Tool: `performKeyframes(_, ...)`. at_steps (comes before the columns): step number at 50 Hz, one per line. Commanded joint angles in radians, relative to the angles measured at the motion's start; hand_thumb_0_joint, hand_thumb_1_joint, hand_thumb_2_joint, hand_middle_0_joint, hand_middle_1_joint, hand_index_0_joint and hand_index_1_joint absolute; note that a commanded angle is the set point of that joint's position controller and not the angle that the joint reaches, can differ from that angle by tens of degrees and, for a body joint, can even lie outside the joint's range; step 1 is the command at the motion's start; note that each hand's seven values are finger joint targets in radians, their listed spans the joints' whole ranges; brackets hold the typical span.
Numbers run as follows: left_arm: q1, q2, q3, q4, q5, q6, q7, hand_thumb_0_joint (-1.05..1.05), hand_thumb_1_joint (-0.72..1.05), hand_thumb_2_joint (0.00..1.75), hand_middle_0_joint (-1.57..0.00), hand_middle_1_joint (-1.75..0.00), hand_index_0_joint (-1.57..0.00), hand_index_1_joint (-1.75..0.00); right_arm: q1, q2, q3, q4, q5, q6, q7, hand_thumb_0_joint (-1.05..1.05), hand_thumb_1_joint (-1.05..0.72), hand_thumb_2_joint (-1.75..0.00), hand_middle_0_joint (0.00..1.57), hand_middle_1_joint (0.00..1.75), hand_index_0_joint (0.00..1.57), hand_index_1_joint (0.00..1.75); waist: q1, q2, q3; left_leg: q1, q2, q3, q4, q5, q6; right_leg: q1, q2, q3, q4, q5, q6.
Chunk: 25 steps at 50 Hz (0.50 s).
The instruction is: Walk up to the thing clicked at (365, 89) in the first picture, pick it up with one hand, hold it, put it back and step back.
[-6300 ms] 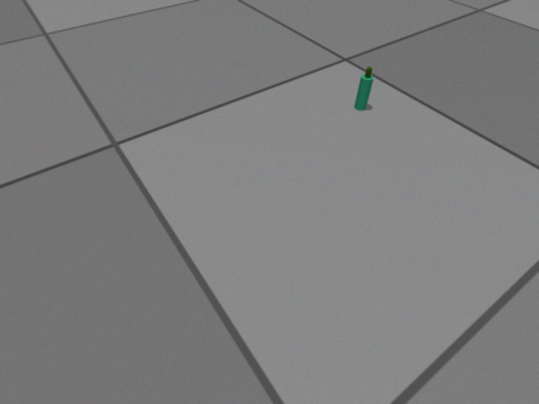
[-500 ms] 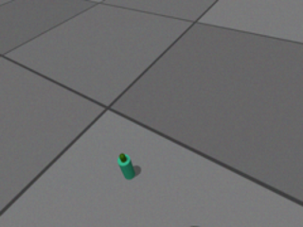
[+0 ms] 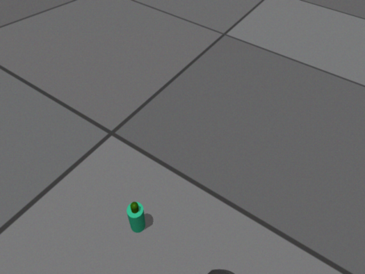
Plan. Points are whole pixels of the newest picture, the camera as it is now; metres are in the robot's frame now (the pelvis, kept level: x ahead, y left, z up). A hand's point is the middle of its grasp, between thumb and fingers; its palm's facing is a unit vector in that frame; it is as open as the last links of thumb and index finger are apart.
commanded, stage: walk up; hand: left
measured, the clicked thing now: (136, 215) +0.46 +0.19 -0.63
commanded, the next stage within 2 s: stand in 1.64 s
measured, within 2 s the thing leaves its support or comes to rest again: neither
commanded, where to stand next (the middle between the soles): +0.12 -0.02 m, yaw +1 degrees
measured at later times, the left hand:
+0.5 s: hand out of the picture +0.12 +0.24 -0.14, palm faces -0.05 -0.93 -0.36, open 7.4 cm
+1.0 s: hand out of the picture +0.13 +0.23 -0.14, palm faces -0.03 -0.94 -0.33, open 7.4 cm
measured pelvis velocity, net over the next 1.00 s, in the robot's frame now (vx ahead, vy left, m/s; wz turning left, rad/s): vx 0.05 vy -0.02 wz -0.01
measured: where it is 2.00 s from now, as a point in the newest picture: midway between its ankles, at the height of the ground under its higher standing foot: outside the picture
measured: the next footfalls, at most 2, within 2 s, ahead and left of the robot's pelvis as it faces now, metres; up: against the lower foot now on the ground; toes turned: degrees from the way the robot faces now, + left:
right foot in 0.22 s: +0.09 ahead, -0.14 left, +0.00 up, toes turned -2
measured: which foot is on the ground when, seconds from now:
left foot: down 0.00-1.00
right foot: up 0.00-0.20, down 0.22-1.00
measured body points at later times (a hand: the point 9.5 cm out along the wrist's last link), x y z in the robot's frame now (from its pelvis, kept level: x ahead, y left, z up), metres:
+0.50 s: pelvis +0.03 -0.01 +0.00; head +0.04 -0.02 +0.45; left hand +0.13 +0.29 -0.12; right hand +0.11 -0.31 -0.13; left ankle +0.07 +0.10 -0.73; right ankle +0.05 -0.14 -0.73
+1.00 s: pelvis +0.05 -0.02 +0.02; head +0.05 -0.02 +0.47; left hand +0.13 +0.28 -0.12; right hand +0.13 -0.33 -0.11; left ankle +0.07 +0.10 -0.73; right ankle +0.05 -0.14 -0.73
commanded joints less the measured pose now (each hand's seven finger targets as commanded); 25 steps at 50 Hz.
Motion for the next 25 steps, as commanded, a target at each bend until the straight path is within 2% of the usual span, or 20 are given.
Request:
performKeyframes(1,0.089,0.178,0.065,-0.014,0.002,-0.014,0.004,0.00,0.90,0.90,-0.20,-0.30,-0.20,-0.30,0.014,-0.296,-0.084,-0.059,0.003,-0.019,-0.035,0.00,-0.90,-0.90,0.20,0.30,0.20,0.30,-0.006,0.253,-0.076,0.097,0.184,-0.237,-0.274,0.014,0.150,-0.068,-0.040,0.027,-0.050,0.069,0.015)
performKeyframes(4,0.062,0.155,0.060,-0.006,0.005,-0.009,0.005,0.00,0.90,0.90,-0.20,-0.30,-0.20,-0.30,-0.006,-0.291,-0.079,-0.067,0.002,-0.010,-0.039,0.00,-0.90,-0.90,0.20,0.30,0.20,0.30,-0.012,0.258,-0.092,0.099,0.206,-0.221,-0.262,0.008,0.172,-0.042,-0.053,-0.002,-0.164,0.096,0.032)
performKeyframes(7,0.054,0.143,0.062,0.020,0.007,-0.018,0.012,0.00,0.90,0.90,-0.20,-0.30,-0.20,-0.30,-0.054,-0.286,-0.069,-0.071,0.001,0.005,-0.035,0.00,-0.90,-0.90,0.20,0.30,0.20,0.30,0.001,0.236,-0.104,0.002,0.212,-0.190,-0.191,0.071,0.172,0.093,-0.030,-0.040,-0.269,0.124,0.027)
performKeyframes(8,0.058,0.138,0.063,0.029,0.009,-0.021,0.014,0.00,0.90,0.90,-0.20,-0.30,-0.20,-0.30,-0.065,-0.280,-0.065,-0.068,0.003,0.011,-0.035,0.00,-0.90,-0.90,0.20,0.30,0.20,0.30,0.007,0.212,-0.113,-0.006,0.203,-0.179,-0.152,0.089,0.166,0.131,-0.018,-0.047,-0.329,0.155,0.025)
performKeyframes(9,0.063,0.131,0.063,0.039,0.012,-0.026,0.017,0.00,0.90,0.90,-0.20,-0.30,-0.20,-0.30,-0.076,-0.272,-0.059,-0.066,0.009,0.017,-0.034,0.00,-0.90,-0.90,0.20,0.30,0.20,0.30,0.018,0.188,-0.128,-0.028,0.191,-0.171,-0.105,0.099,0.148,0.198,-0.006,-0.055,-0.423,0.213,0.019)
performKeyframes(10,0.062,0.132,0.062,0.044,0.015,-0.033,0.022,0.00,0.90,0.90,-0.20,-0.30,-0.20,-0.30,-0.084,-0.242,-0.045,-0.064,0.016,0.021,-0.033,0.00,-0.90,-0.90,0.20,0.30,0.20,0.30,0.032,0.144,-0.142,-0.029,0.166,-0.152,-0.048,0.122,0.114,0.237,-0.008,-0.035,-0.512,0.254,0.008)
performKeyframes(11,0.055,0.161,0.070,0.043,0.021,-0.043,0.027,0.00,0.90,0.90,-0.20,-0.30,-0.20,-0.30,-0.067,-0.197,-0.028,-0.055,0.026,0.021,-0.034,0.00,-0.90,-0.90,0.20,0.30,0.20,0.30,0.038,0.061,-0.158,-0.047,0.143,-0.135,0.018,0.113,0.064,0.274,-0.079,0.070,-0.568,0.310,-0.016)
performKeyframes(12,0.008,0.220,0.076,0.026,0.029,-0.055,0.030,0.00,0.90,0.90,-0.20,-0.30,-0.20,-0.30,-0.041,-0.159,-0.015,-0.052,0.033,0.022,-0.034,0.00,-0.90,-0.90,0.20,0.30,0.20,0.30,0.000,-0.096,-0.147,-0.069,0.053,-0.080,0.118,0.020,0.010,0.229,-0.232,0.305,-0.634,0.380,-0.069)
performKeyframes(13,-0.076,0.242,0.070,0.013,0.015,-0.053,0.027,0.00,0.90,0.90,-0.20,-0.30,-0.20,-0.30,-0.055,-0.164,-0.016,-0.033,0.030,0.029,-0.038,0.00,-0.90,-0.90,0.20,0.30,0.20,0.30,-0.017,-0.088,-0.093,-0.051,-0.015,-0.047,0.102,-0.206,-0.012,0.134,-0.315,0.366,-0.655,0.375,-0.153)
performKeyframes(14,-0.147,0.255,0.064,0.002,0.013,-0.047,0.021,0.00,0.90,0.90,-0.20,-0.30,-0.20,-0.30,-0.040,-0.199,-0.028,0.004,0.027,0.029,-0.042,0.00,-0.90,-0.90,0.20,0.30,0.20,0.30,-0.032,-0.096,-0.092,0.080,-0.005,-0.060,0.098,-0.236,-0.004,0.024,-0.312,0.331,-0.611,0.379,-0.181)
performKeyframes(15,-0.158,0.215,0.052,0.005,0.010,-0.041,0.018,0.00,0.90,0.90,-0.20,-0.30,-0.20,-0.30,-0.032,-0.206,-0.029,0.025,0.023,0.022,-0.041,0.00,-0.90,-0.90,0.20,0.30,0.20,0.30,-0.045,-0.072,-0.087,0.136,0.012,-0.082,-0.002,-0.165,0.002,-0.009,-0.255,0.246,-0.581,0.379,-0.131)
performKeyframes(16,-0.160,0.187,0.045,0.012,0.003,-0.040,0.017,0.00,0.90,0.90,-0.20,-0.30,-0.20,-0.30,-0.048,-0.226,-0.031,0.041,0.027,0.016,-0.038,0.00,-0.90,-0.90,0.20,0.30,0.20,0.30,-0.044,-0.052,-0.100,0.156,0.037,-0.094,-0.064,-0.033,0.007,0.020,-0.196,0.153,-0.557,0.388,-0.072)
performKeyframes(17,-0.160,0.169,0.039,0.017,-0.001,-0.040,0.017,0.00,0.90,0.90,-0.20,-0.30,-0.20,-0.30,-0.067,-0.239,-0.033,0.053,0.030,0.011,-0.035,0.00,-0.90,-0.90,0.20,0.30,0.20,0.30,-0.033,-0.049,-0.123,0.158,0.060,-0.117,-0.078,0.079,0.018,0.059,-0.149,0.106,-0.536,0.399,-0.033)
performKeyframes(18,-0.149,0.165,0.038,0.032,-0.004,-0.041,0.016,0.00,0.90,0.90,-0.20,-0.30,-0.20,-0.30,-0.087,-0.236,-0.029,0.057,0.029,0.010,-0.034,0.00,-0.90,-0.90,0.20,0.30,0.20,0.30,-0.019,-0.048,-0.145,0.154,0.083,-0.145,-0.100,0.129,0.028,0.100,-0.121,0.082,-0.526,0.399,-0.017)
performKeyframes(20,-0.130,0.172,0.037,0.053,-0.005,-0.037,0.013,0.00,0.90,0.90,-0.20,-0.30,-0.20,-0.30,-0.119,-0.235,-0.018,0.067,0.026,0.010,-0.031,0.00,-0.90,-0.90,0.20,0.30,0.20,0.30,0.003,-0.051,-0.141,0.129,0.080,-0.145,-0.114,0.068,0.032,0.118,-0.117,0.098,-0.569,0.291,-0.015)
performKeyframes(22,-0.174,0.168,0.034,0.066,-0.001,-0.030,0.013,0.00,0.90,0.90,-0.20,-0.30,-0.20,-0.30,-0.134,-0.226,-0.014,0.097,0.021,0.016,-0.029,0.00,-0.90,-0.90,0.20,0.30,0.20,0.30,-0.005,-0.027,-0.081,0.087,0.067,-0.145,-0.173,-0.066,0.019,0.107,-0.127,0.114,-0.614,0.161,-0.020)
performKeyframes(23,-0.197,0.164,0.033,0.067,-0.002,-0.028,0.012,0.00,0.90,0.90,-0.20,-0.30,-0.20,-0.30,-0.131,-0.232,-0.013,0.110,0.018,0.016,-0.028,0.00,-0.90,-0.90,0.20,0.30,0.20,0.30,-0.011,0.004,-0.084,0.088,0.075,-0.155,-0.208,-0.091,0.014,0.118,-0.123,0.107,-0.610,0.145,-0.018)
performKeyframes(25,-0.183,0.151,0.028,0.086,-0.006,-0.026,0.010,0.00,0.90,0.90,-0.20,-0.30,-0.20,-0.30,-0.160,-0.236,-0.006,0.127,0.013,0.011,-0.027,0.00,-0.90,-0.90,0.20,0.30,0.20,0.30,0.007,0.067,-0.091,0.073,0.094,-0.185,-0.255,-0.106,0.018,0.157,-0.101,0.079,-0.602,0.165,-0.014)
